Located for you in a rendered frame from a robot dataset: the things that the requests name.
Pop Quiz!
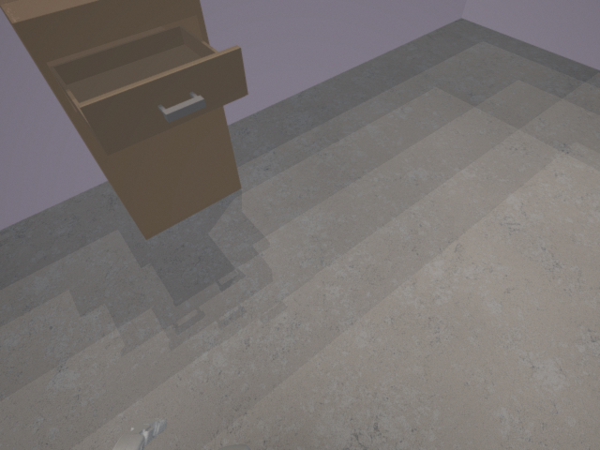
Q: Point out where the drawer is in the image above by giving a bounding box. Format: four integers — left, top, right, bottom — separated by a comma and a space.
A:
49, 24, 248, 156

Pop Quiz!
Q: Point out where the robot left hand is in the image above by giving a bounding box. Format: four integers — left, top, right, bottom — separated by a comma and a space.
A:
112, 417, 167, 450

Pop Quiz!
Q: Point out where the cabinet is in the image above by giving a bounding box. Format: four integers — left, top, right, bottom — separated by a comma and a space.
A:
0, 0, 241, 240

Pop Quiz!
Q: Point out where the handle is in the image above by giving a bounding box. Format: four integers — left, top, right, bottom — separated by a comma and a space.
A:
158, 92, 206, 123

